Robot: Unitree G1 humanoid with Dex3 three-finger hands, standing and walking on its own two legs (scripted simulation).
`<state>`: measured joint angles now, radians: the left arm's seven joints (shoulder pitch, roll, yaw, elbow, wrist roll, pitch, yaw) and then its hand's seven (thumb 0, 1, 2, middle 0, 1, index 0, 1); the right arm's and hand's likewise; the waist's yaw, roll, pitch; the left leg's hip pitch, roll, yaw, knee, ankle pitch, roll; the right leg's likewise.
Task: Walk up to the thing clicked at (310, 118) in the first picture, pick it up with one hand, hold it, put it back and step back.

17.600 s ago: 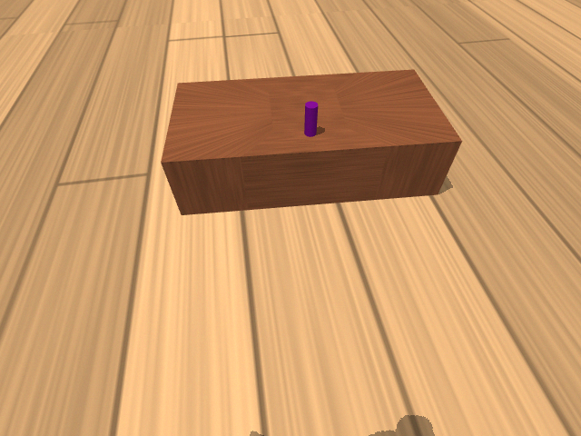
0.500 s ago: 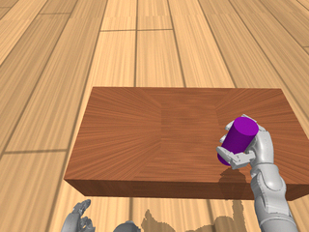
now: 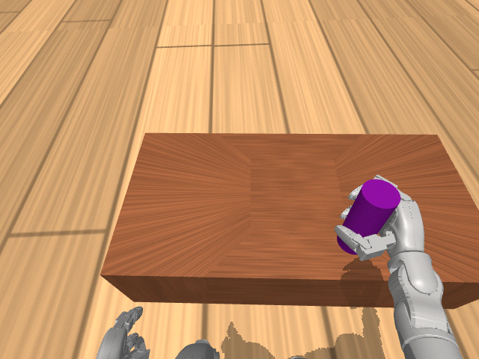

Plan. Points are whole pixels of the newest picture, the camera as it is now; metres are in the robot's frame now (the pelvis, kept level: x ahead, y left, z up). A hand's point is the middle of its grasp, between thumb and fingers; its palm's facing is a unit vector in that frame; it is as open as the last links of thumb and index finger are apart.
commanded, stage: hold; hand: right
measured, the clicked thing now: (364, 220) +0.32 -0.17 +0.06
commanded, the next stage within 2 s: crouch in 0.78 s
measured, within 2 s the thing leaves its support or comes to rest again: neither
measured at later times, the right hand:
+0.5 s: hand (358, 219) +0.33 -0.16 +0.05, palm faces +0.00 +1.00 +0.01, open 8.5 cm
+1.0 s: hand (355, 223) +0.32 -0.16 +0.04, palm faces +0.00 +1.00 +0.02, open 8.5 cm
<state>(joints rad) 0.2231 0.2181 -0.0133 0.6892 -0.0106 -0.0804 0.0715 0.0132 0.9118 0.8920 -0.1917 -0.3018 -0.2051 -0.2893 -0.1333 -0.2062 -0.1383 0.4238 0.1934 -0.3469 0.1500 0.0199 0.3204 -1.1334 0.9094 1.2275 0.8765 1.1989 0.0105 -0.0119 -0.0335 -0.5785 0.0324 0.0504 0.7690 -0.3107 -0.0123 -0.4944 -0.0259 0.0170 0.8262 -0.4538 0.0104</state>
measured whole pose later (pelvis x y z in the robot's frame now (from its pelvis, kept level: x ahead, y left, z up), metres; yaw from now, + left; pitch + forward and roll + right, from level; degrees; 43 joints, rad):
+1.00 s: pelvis +0.00 +0.01 +0.00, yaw +0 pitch +8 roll +1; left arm 0.22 0.23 -0.01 0.70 -0.01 -0.10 0.07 0.01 0.92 0.88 -0.19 -0.30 -0.21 -0.28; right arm -0.15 -0.20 -0.15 0.48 0.21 -0.36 0.19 0.02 0.32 -1.13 0.91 1.23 0.88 1.20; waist 0.01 -0.01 -0.05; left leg -0.61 0.03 0.05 0.79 -0.32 -0.01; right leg -0.52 -0.03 0.02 0.84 -0.46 0.02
